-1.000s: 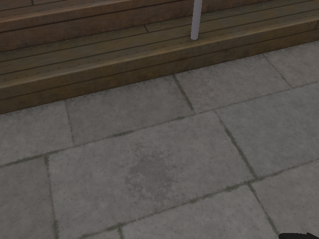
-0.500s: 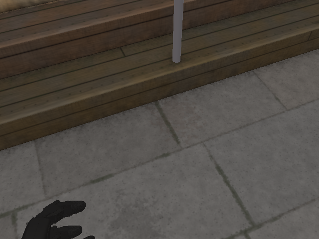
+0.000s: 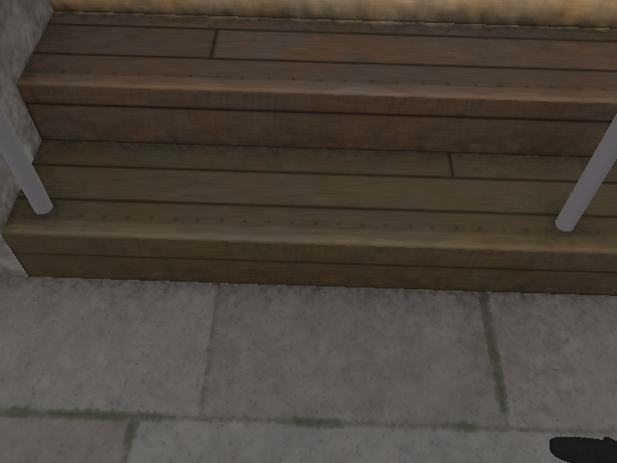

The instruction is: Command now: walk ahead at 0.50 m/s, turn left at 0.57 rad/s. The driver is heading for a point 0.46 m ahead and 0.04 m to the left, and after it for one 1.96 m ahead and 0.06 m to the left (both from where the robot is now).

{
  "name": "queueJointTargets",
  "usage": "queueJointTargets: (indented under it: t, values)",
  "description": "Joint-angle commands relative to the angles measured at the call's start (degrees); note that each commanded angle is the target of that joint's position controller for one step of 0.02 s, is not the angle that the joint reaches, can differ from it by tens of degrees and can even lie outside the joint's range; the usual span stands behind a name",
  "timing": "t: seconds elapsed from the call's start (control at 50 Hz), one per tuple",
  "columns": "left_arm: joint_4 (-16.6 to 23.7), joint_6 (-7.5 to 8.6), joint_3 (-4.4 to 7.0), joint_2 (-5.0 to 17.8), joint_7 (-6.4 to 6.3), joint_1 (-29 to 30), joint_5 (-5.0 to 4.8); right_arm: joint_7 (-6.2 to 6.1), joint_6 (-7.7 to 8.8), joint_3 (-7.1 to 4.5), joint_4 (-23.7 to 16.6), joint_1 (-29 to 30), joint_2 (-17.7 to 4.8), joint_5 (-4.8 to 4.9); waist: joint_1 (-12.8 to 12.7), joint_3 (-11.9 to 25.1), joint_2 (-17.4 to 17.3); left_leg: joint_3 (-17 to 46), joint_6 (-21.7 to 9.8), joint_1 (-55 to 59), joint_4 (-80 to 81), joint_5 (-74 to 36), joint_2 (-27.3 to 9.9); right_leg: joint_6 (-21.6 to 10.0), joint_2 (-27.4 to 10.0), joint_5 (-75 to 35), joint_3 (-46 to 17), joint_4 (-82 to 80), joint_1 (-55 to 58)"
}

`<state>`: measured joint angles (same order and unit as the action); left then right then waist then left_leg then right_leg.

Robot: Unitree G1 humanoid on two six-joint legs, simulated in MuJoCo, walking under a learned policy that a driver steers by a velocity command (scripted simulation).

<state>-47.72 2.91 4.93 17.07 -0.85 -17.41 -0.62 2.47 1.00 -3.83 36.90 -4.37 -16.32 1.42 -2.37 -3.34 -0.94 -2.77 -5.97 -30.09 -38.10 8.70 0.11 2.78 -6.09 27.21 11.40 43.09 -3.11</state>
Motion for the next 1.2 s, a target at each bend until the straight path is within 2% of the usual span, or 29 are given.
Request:
queueJointTargets:
  t: [0.02, 0.04, 0.06, 0.08, 0.1, 0.12, 0.2, 0.28, 0.34, 0.4, 0.44, 0.46, 0.48, 0.5, 0.52, 0.54, 0.58, 0.64, 0.72, 0.8, 0.86, 0.9, 0.92, 0.94, 0.96, 1.0, 1.02, 1.12, 1.2]
  values:
    - [9.00, 4.42, 0.07, 6.98, 0.84, 4.14, -0.83, -0.52, 1.11, -4.39, -0.93, -18.76, -14.43, -0.17, 9.59, 22.91, -7.44, 49.15, -17.30, 51.28, 22.63, 14.16, -19.24, -1.33, 6.14, 4.80, -17.22, 38.71, -43.38]
    - [10.18, 5.23, 0.07, 7.46, 1.16, 7.34, -2.16, -0.55, 1.84, -3.56, -0.32, -17.24, -11.39, -0.44, 8.92, 15.46, -5.82, 40.65, -14.93, 45.61, 22.09, 11.38, -17.50, -2.68, 3.79, 0.07, -16.23, 36.46, -46.25]
    - [9.60, 5.50, -0.14, 6.69, 0.70, 7.43, -1.03, -0.57, 2.22, -2.93, -0.59, -13.69, -9.62, -0.30, 6.06, 10.50, -0.41, 33.57, -12.59, 36.57, 21.64, 4.75, -14.81, -3.05, 1.06, -4.49, -16.23, 31.01, -43.29]
    - [9.07, 5.25, 0.31, 7.26, 0.25, 7.31, 0.61, -0.83, 2.32, -2.33, -1.17, -10.19, -7.62, -0.53, 3.92, 8.47, -0.39, 28.46, -11.11, 29.61, 21.85, -1.56, -12.62, -2.76, -0.63, -7.20, -16.34, 25.87, -38.90]
    - [8.83, 4.59, 0.56, 7.51, 0.36, 6.31, 1.10, -1.16, 2.31, -1.90, -2.21, -8.31, -6.90, -1.16, 2.28, 7.25, -1.25, 26.01, -10.73, 24.98, 23.17, -5.86, -11.20, -2.42, -1.37, -9.12, -16.45, 23.90, -35.40]
    - [7.40, 1.23, -1.31, 3.60, 1.40, 2.82, 6.00, -1.56, 1.82, -2.14, 0.95, -11.56, -8.62, -3.34, 0.79, 6.72, 0.35, 20.91, -8.57, 20.22, 22.55, -17.08, -9.30, -1.36, -1.06, -9.53, -13.14, 22.12, -29.56]
    - [8.69, -1.77, -1.80, 3.56, 2.12, 5.93, 3.87, -1.34, 1.97, -2.32, 2.37, -14.32, -9.28, -2.20, 1.38, 4.25, -2.63, 17.51, -8.68, 16.03, 25.20, -15.47, -5.94, 1.00, -0.24, -15.44, -11.12, 13.71, -29.87]
    - [11.08, -1.27, -2.40, 3.42, 2.38, 15.54, 3.20, -1.30, 1.81, -2.71, 3.96, -18.16, -9.74, -2.13, 5.58, 1.20, -3.40, 20.48, -7.78, 20.17, 26.55, -3.46, -5.99, 1.03, 0.83, -23.75, -12.20, 0.14, -32.31]
    - [12.33, -0.36, -2.45, 3.91, 2.65, 18.78, 2.62, -1.60, 1.84, -3.07, 4.87, -20.15, -10.45, -2.46, 6.96, 1.03, -3.46, 22.59, -7.11, 23.90, 23.57, -6.63, -7.09, 0.52, 2.61, -24.28, -12.65, -6.36, -30.65]
    - [11.55, 0.47, -1.93, 5.30, 2.40, 14.29, 2.52, -2.05, 1.98, -3.15, 4.64, -17.55, -10.99, -2.66, 4.33, 2.04, -4.49, 24.63, -4.35, 23.05, 19.47, -11.25, -7.99, -1.44, 4.20, -20.35, -12.66, -10.90, -21.18]
    - [8.44, 1.50, -1.11, 6.41, 1.43, 4.61, 3.00, -2.08, 2.35, -2.64, 5.44, -16.63, -10.14, -2.44, -0.32, 4.87, -2.31, 22.76, -2.23, 20.89, 9.65, -19.00, -5.10, -3.61, 6.05, -17.62, -11.15, -15.74, -8.00]
    - [7.20, 2.33, -0.25, 9.50, 0.58, -2.71, 3.95, -1.85, 2.85, -1.63, 5.42, -17.39, -7.31, -2.19, -3.42, 10.19, 3.32, 18.38, -0.57, 17.57, -4.22, -17.00, -1.00, -6.21, -1.05, -11.27, -18.63, -19.17, 1.65]
    - [7.02, 2.23, 1.14, 15.96, 0.10, -7.86, 4.84, -1.88, 3.14, -0.62, 3.62, -21.72, -3.05, -0.61, -2.67, 16.39, 15.89, 10.65, 1.97, 3.18, -21.30, 5.83, 7.68, -11.92, -14.92, 0.24, -42.62, -25.66, 15.11]
    - [5.81, 1.32, 1.38, 14.86, 0.46, -5.39, 3.43, -2.10, 2.73, -0.56, 4.52, -22.92, -5.38, -2.26, -0.14, 13.82, 16.99, 10.42, 1.71, -5.02, -26.71, 20.87, 7.37, -14.48, -17.97, 6.34, -56.63, -31.86, 12.21]
    - [6.57, 0.98, 0.21, 9.45, 0.90, -1.60, 2.72, -2.04, 2.12, -0.75, 6.01, -20.47, -6.86, -2.83, 0.92, 7.01, 7.39, 12.19, 1.19, -5.54, -28.75, 16.28, 3.62, -14.05, -16.03, 10.06, -49.64, -31.61, 5.91]
    - [6.43, 1.03, -0.59, 6.19, 1.22, 1.01, 2.26, -1.40, 1.97, -0.62, 6.06, -17.17, -6.85, -2.97, 1.15, 3.48, 3.70, 11.28, 1.42, -4.13, -26.48, 12.60, 1.91, -13.03, -12.72, 4.28, -41.40, -31.87, 1.19]
    - [4.67, 1.74, -1.40, 4.17, 1.04, 1.14, 2.18, -0.72, 1.41, -0.27, 5.94, -14.44, -5.72, -3.87, 1.86, 1.13, 6.55, 10.17, 2.33, -1.54, -21.93, 9.71, -0.10, -10.99, -7.94, -12.52, -29.49, -32.77, -2.63]
    - [1.88, 3.33, -1.21, 5.01, 1.54, -1.79, 1.65, -0.36, 1.03, 0.37, 6.78, -13.71, -4.59, -4.15, 2.33, 2.84, 6.94, 8.70, 3.42, -1.66, -21.40, 6.91, 0.29, -11.78, -6.69, -30.81, -22.84, -32.05, -0.73]
    - [-1.23, 3.34, -1.63, 4.09, 1.63, -4.04, 0.85, 0.05, 1.54, 1.63, 4.27, -3.52, -3.13, -4.68, 1.27, 1.12, 6.76, 2.83, 5.47, -5.18, -11.95, 0.94, -2.71, -12.76, -4.58, -38.17, -18.06, -33.90, 0.11]
    - [-3.97, 2.78, -1.25, 5.78, 1.47, -7.00, 1.18, -0.35, 2.19, 3.11, 3.10, 3.62, -1.37, -3.77, -0.25, 1.25, 7.05, -0.46, 6.39, 2.97, 2.50, -2.83, -0.40, -11.51, -2.38, -46.64, -16.02, -30.45, -1.66]
    - [-4.12, 2.61, -0.73, 7.27, 1.03, -5.10, 1.30, -1.67, 3.05, 2.77, 3.73, 2.19, -3.42, -3.52, 1.53, 3.06, 6.59, 0.72, 4.81, 8.67, 6.98, -3.24, 0.21, -10.94, -4.24, -52.92, -19.54, -25.09, -0.43]
    - [-3.61, 2.49, -1.17, 6.10, 1.09, -2.91, 0.42, -2.75, 4.37, 1.73, 7.25, -7.30, -5.71, -4.14, 6.10, 8.70, 3.68, 0.97, 2.70, 22.76, 14.06, -5.52, 0.48, -9.19, -1.00, -54.57, -18.62, -13.60, -2.70]
    - [-2.73, 2.72, -2.15, 3.45, 1.26, -2.70, -0.12, -3.37, 4.94, 0.90, 8.44, -14.38, -8.48, -5.22, 9.11, 13.41, 0.12, 9.54, 0.43, 34.31, 15.13, -3.68, -8.64, -7.75, 1.76, -40.87, -17.47, -2.96, -10.89]
    - [-0.98, 2.61, -3.91, -3.23, 0.92, -7.62, -1.35, -3.49, 4.46, -0.29, 8.03, -16.80, -13.81, -6.23, 7.66, 18.23, -11.71, 27.57, -4.90, 46.42, 17.61, -8.95, -24.09, -5.91, 9.27, -7.16, -11.87, 11.56, -26.40]
    - [-2.26, 1.16, -2.28, 2.94, 0.14, -8.43, 0.16, -3.20, 3.09, -0.90, 8.63, -16.05, -13.02, -4.16, 7.06, 18.45, -9.41, 32.85, -7.39, 40.84, 20.83, -2.46, -25.26, -6.74, 8.55, 2.59, -12.99, 18.37, -28.86]
    - [-3.40, -0.08, -1.95, 2.71, 0.86, -5.65, 1.87, -2.63, 2.92, 1.14, 7.50, -9.31, -4.55, -3.17, 4.03, 7.14, -4.74, 21.99, -5.39, 29.63, 25.11, 5.94, -19.48, -6.70, 3.80, -2.47, -14.31, 20.56, -30.53]
    - [-3.54, -0.36, -1.89, 2.01, 1.07, -4.47, 2.22, -2.78, 3.36, 1.61, 7.56, -7.95, -2.82, -3.20, 3.13, 4.58, -5.41, 17.03, -3.99, 25.74, 27.25, 2.35, -17.17, -6.33, 2.69, -5.04, -14.14, 19.52, -29.49]
    - [-1.55, -1.41, -1.86, -0.27, 2.29, 1.29, 3.14, -3.15, 5.20, 1.12, 9.56, -9.85, -2.99, -3.31, 1.87, 5.75, -3.15, 5.17, -4.88, 23.78, 26.91, -16.95, -16.43, -4.35, 2.36, -12.22, -11.98, 26.13, -31.91]
    - [1.34, -3.25, -2.03, -1.81, 2.04, 6.47, 4.14, -3.61, 5.04, 0.68, 11.38, -13.70, -2.88, -3.60, 2.18, 5.06, -5.36, 2.23, -6.54, 21.97, 26.03, -8.57, -18.54, -3.80, 1.45, -12.24, -9.45, 35.81, -37.88]
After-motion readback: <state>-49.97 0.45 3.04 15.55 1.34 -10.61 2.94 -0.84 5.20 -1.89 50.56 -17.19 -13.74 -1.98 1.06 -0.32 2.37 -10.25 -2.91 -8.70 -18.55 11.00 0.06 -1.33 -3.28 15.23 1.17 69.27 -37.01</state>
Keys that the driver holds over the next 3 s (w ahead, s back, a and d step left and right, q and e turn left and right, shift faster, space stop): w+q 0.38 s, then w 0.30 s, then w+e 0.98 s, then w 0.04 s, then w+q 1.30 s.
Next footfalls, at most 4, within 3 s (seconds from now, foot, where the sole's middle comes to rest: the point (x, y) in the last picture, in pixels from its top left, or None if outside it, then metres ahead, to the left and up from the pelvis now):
0.46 right None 0.44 -0.07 -0.75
0.92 left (243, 377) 0.61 0.19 -0.75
1.58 right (389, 199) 0.99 -0.12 -0.58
2.12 left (365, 64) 1.27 -0.06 -0.41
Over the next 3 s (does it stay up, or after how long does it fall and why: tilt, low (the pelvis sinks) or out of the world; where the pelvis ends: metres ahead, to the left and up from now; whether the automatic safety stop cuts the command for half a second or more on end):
stays up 1.63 -0.19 0.54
